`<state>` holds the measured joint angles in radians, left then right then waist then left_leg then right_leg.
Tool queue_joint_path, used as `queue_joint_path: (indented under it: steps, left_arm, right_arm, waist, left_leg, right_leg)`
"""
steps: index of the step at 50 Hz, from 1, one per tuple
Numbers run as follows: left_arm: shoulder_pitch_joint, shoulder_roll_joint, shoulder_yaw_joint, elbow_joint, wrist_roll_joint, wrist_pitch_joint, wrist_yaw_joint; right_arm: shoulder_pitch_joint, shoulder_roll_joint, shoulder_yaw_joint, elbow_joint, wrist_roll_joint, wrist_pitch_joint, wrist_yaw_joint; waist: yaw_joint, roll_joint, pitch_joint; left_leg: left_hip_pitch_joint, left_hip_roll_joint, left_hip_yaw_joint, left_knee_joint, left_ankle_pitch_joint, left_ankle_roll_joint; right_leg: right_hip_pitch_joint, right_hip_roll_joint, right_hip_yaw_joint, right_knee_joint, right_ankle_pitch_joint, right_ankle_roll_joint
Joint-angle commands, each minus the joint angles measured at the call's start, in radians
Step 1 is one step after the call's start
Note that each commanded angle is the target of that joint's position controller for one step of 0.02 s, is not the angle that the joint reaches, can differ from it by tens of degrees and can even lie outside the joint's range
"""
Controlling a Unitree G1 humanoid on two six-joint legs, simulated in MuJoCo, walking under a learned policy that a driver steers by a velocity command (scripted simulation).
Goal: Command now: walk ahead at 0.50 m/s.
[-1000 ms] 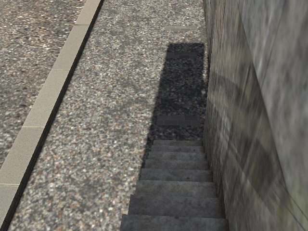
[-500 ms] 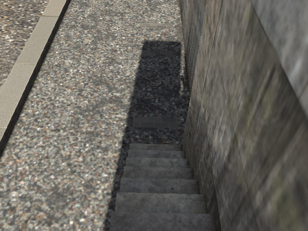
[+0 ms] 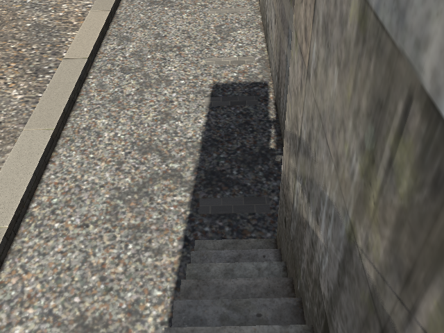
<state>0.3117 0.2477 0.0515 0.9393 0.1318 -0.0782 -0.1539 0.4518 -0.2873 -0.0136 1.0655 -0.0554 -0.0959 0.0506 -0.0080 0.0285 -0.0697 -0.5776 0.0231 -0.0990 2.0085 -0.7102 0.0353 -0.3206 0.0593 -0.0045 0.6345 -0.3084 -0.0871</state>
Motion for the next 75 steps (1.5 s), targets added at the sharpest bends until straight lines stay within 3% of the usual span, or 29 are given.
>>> queue_joint_path:
  steps: [1, 2, 7, 9, 10, 19, 20, 22, 23, 24, 25, 26, 29, 30, 32, 34, 36, 39, 41, 42, 44, 46, 47, 49, 55, 57, 60, 65, 75]
  left_arm:
    - [0.192, 0.01, -0.025, 0.036, -0.011, -0.031, -0.016]
    - [0.082, -0.153, -0.073, 0.026, 0.011, -0.059, 0.005]
    - [0.07, -0.032, -0.062, -0.025, -0.052, -0.101, 0.083]
    - [0.373, -0.068, -0.072, 0.12, -0.011, -0.078, 0.099]
    - [0.41, -0.116, -0.088, 0.11, -0.054, -0.066, 0.107]
    - [0.366, -0.106, -0.05, 0.042, -0.058, -0.034, 0.107]
    - [0.207, -0.071, -0.046, -0.031, -0.062, -0.037, 0.083]
    - [0.105, 0.02, 0.005, -0.131, -0.094, -0.034, 0.048]
    - [0.018, 0.169, 0.054, -0.099, -0.034, -0.035, 0.004]
    - [0.009, 0.004, 0.021, -0.135, -0.061, -0.029, -0.022]
    - [0.128, -0.142, -0.025, -0.184, -0.064, -0.026, -0.036]
    - [0.158, -0.116, -0.029, -0.234, -0.061, -0.024, -0.027]
    - [0.177, -0.099, -0.041, -0.124, -0.026, 0.012, -0.002]
    - [0.201, -0.138, -0.051, -0.096, -0.043, 0.007, -0.017]
    - [0.208, -0.117, -0.073, -0.101, -0.044, 0.021, -0.061]
    - [0.027, 0.033, -0.027, -0.151, 0.013, 0.037, -0.029]
    - [-0.032, -0.025, -0.064, -0.149, 0.047, 0.027, -0.015]
    - [0.175, -0.025, -0.062, -0.099, 0.002, 0.004, -0.005]
    - [0.489, 0.093, -0.012, -0.069, 0.014, 0.026, 0.034]
    - [0.475, 0.163, 0.007, -0.079, -0.022, 0.022, -0.018]
    - [0.089, 0.124, -0.022, -0.201, -0.105, -0.011, -0.039]
    - [-0.108, 0.012, -0.088, -0.25, -0.182, -0.046, -0.052]
    - [-0.107, -0.031, -0.09, -0.232, -0.122, -0.061, -0.005]
    - [-0.1, 0.04, -0.071, -0.233, -0.126, -0.089, 0.036]
    - [0.12, 0.022, -0.075, -0.145, -0.082, -0.101, 0.036]
    - [0.093, 0.062, -0.057, -0.147, -0.126, -0.074, 0.008]
    - [-0.095, 0.119, -0.044, -0.199, -0.107, -0.05, -0.027]
    - [-0.045, 0.176, -0.006, -0.23, -0.103, -0.009, 0.004]
    - [-0.102, 0.138, -0.006, -0.232, -0.082, 0.026, 0.009]
  right_arm:
    - [-0.316, -0.024, 0.024, -0.229, 0.029, -0.063, -0.07]
    - [-0.21, -0.004, 0.038, -0.186, 0.014, -0.046, -0.084]
    - [-0.099, -0.04, 0.015, -0.065, -0.071, -0.041, -0.021]
    - [-0.296, -0.044, 0.022, -0.166, -0.022, -0.017, -0.05]
    - [-0.276, -0.04, 0.031, -0.157, -0.006, -0.014, -0.056]
    - [-0.42, -0.05, 0.008, -0.245, -0.01, -0.009, -0.045]
    - [-0.177, -0.075, -0.007, -0.15, -0.038, -0.02, -0.054]
    - [0.123, -0.143, -0.044, 0.005, 0.002, -0.048, -0.053]
    - [0.623, -0.133, -0.069, 0.16, -0.004, -0.043, -0.05]
    - [0.635, -0.092, -0.049, 0.118, -0.017, -0.032, -0.057]
    - [0.4, -0.172, -0.051, 0.044, -0.019, -0.031, -0.039]
    - [0.303, -0.223, -0.094, 0.036, -0.06, -0.011, -0.034]
    - [-0.177, 0.114, 0.049, -0.111, 0.053, -0.037, -0.095]
    - [-0.125, 0.108, 0.064, -0.07, 0.019, -0.045, -0.102]
    - [-0.18, -0.076, 0.031, -0.094, -0.03, -0.088, -0.122]
    - [-0.035, -0.093, 0.038, -0.058, 0.034, -0.116, -0.149]
    - [0.062, -0.044, 0.065, -0.08, 0.067, -0.103, -0.163]
    - [-0.013, -0.069, 0.087, -0.193, 0.078, -0.021, -0.083]
    - [0.098, -0.017, 0.074, -0.162, 0.046, 0.013, 0.069]
    - [0.198, 0.004, 0.057, -0.238, 0.059, 0.001, 0.067]
    - [0.003, 0.065, 0.108, -0.388, 0.078, 0.001, 0.059]
    - [-0.062, 0.178, 0.178, -0.434, 0.112, -0.025, 0.029]
    - [0.062, 0.094, 0.136, -0.36, 0.092, -0.014, 0.015]
    - [0.168, -0.02, 0.071, -0.281, 0.049, 0.009, 0.049]
    - [-0.345, 0.003, 0.041, -0.401, 0.076, -0.05, -0.005]
    - [-0.284, 0.056, 0.056, -0.373, 0.068, -0.033, -0.014]
    - [-0.077, 0.091, 0.06, -0.282, 0.027, -0.026, 0.014]
    - [-0.277, -0.135, 0.02, -0.257, 0.08, -0.038, -0.032]
    - [-0.301, -0.139, 0.018, -0.171, 0.079, -0.02, -0.023]
  waist:
    - [0.064, -0.044, 0.15]
    - [-0.033, 0.066, 0.189]
    - [-0.049, -0.081, 0.08]
    - [0.068, -0.021, 0.106]
    - [0.087, 0.015, 0.097]
    - [0.087, -0.132, 0.179]
    - [-0.018, -0.179, 0.137]
    - [-0.097, 0.173, 0.223]
    - [-0.302, 0.165, 0.079]
    - [-0.241, 0.208, -0.04]
    - [-0.022, 0.055, -0.148]
    - [-0.03, -0.019, -0.088]
    - [0.111, -0.145, 0.184]
    - [0.141, -0.081, 0.193]
    - [0.164, -0.117, 0.046]
    - [0.018, -0.033, 0.03]
    - [-0.041, -0.021, 0.087]
    - [0.041, -0.06, 0.053]
    - [0.17, -0.287, -0.171]
    - [0.027, -0.213, -0.4]
    - [-0.063, -0.025, -0.17]
    - [-0.13, -0.014, 0.065]
    - [-0.13, 0.011, 0.153]
    - [-0.107, -0.038, 0.254]
    - [0.102, -0.09, 0.15]
    - [0.041, -0.082, 0.067]
    - [-0.108, -0.104, 0.004]
    - [0.026, -0.087, -0.017]
    - [0.023, 0.013, -0.011]
  left_leg:
    - [-0.852, 0.126, -0.058, 0.019, 0.314, -0.001]
    - [-0.73, 0.192, -0.137, -0.392, 0.656, 0.005]
    - [-0.152, 0.093, 0.014, -0.713, 1.022, -0.032]
    - [-0.575, 0.086, -0.108, -0.849, 0.854, -0.072]
    - [-0.565, 0.07, -0.118, -1.073, 0.977, -0.091]
    - [-0.304, 0.039, 0.019, -1.19, 0.688, -0.085]
    - [0.019, -0.019, 0.107, -1.101, 0.641, -0.08]
    - [0.532, -0.008, 0.141, -1.813, 0.721, -0.046]
    - [1.021, 0.019, 0.183, -1.565, 1.026, 0.048]
    - [1.241, 0.193, -0.084, -1.613, 1.23, 0.192]
    - [1.291, 0.396, -0.263, -1.236, 2.123, 0.406]
    - [1.17, 0.484, -0.341, -1.269, 1.834, 0.435]
    - [-0.072, 0.187, -0.072, -1.537, 1.06, 0.197]
    - [-0.343, 0.101, 0.014, -1.468, 0.99, 0.195]
    - [-0.384, 0.012, 0.066, -1.345, 0.838, 0.142]
    - [-0.012, 0.034, -0.007, -1.122, 0.56, 0.112]
    - [0.032, -0.01, 0.022, -0.964, 0.398, 0.072]
    - [-0.017, -0.081, 0.008, -0.653, 0.413, 0.055]
    - [-0.402, -0.143, -0.006, -0.013, -0.219, -0.09]
    - [-0.435, -0.118, -0.046, 0.224, -0.364, -0.162]
    - [-0.662, 0.049, -0.06, 0.049, -0.268, -0.219]
    - [-0.383, 0.129, -0.091, -0.226, -0.281, -0.306]
    - [-0.197, 0.154, -0.08, -0.441, 0.121, -0.305]
    - [-0.051, 0.094, 0.008, -0.668, 0.43, -0.274]
    - [-0.403, 0.068, 0.056, -1.067, 0.398, -0.179]
    - [-0.104, 0.091, 0.096, -1.189, 0.366, -0.228]
    - [0.333, 0.058, 0.071, -0.982, 0.612, -0.242]
    - [0.322, 0.059, 0.084, -1.353, 0.875, -0.084]
    - [0.33, 0.036, 0.108, -1.456, 0.759, -0.073]
  right_leg:
    - [0.291, -0.441, 0.75, -0.241, -0.275, -0.292]
    - [0.027, -0.362, 0.581, -0.185, -0.113, -0.253]
    - [-0.458, -0.047, 0.218, 0.002, 0.155, -0.163]
    - [0.0, -0.205, 0.485, 0.044, 0.217, -0.164]
    - [0.054, -0.179, 0.427, 0.145, 0.196, -0.171]
    - [0.021, -0.109, 0.423, 0.42, 0.386, 0.01]
    - [-0.169, -0.066, 0.364, 0.474, 0.557, -0.021]
    - [-0.399, 0.042, 0.245, 0.841, 0.395, 0.021]
    - [-0.614, 0.157, 0.155, 1.467, 0.09, 0.056]
    - [-0.888, 0.19, 0.15, 1.617, -0.508, 0.094]
    - [-0.993, 0.141, 0.171, 1.67, -0.518, 0.091]
    - [-1.174, 0.054, 0.245, 1.643, -0.44, 0.1]
    - [-0.54, -0.136, 0.105, 0.779, 0.285, 0.038]
    - [-0.27, -0.118, 0.034, 0.78, 0.464, 0.058]
    - [-0.056, -0.107, 0.005, 0.68, 0.676, 0.114]
    - [-0.28, -0.134, 0.068, 0.42, 0.671, 0.137]
    - [-0.155, -0.144, 0.023, -0.117, 0.852, 0.092]
    - [0.239, -0.14, -0.151, -0.433, 0.879, 0.124]
    - [0.878, -0.355, 0.109, -0.091, 1.285, -0.084]
    - [0.984, -0.526, 0.339, 0.108, 1.613, -0.286]
    - [0.597, -0.583, 0.512, -0.038, 0.94, -0.301]
    - [0.008, -0.519, 0.41, -0.28, 0.561, -0.203]
    - [-0.282, -0.418, 0.248, -0.249, 0.212, -0.155]
    - [-0.53, -0.234, 0.096, -0.268, -0.322, -0.08]
    - [0.367, -0.201, 0.046, -0.012, 0.623, 0.044]
    - [0.241, -0.246, 0.108, -0.053, 0.818, -0.007]
    - [-0.154, -0.287, 0.076, -0.065, 0.549, -0.006]
    - [0.015, -0.105, -0.021, -0.006, 0.416, 0.118]
    - [0.085, -0.097, -0.082, -0.102, 0.237, 0.127]
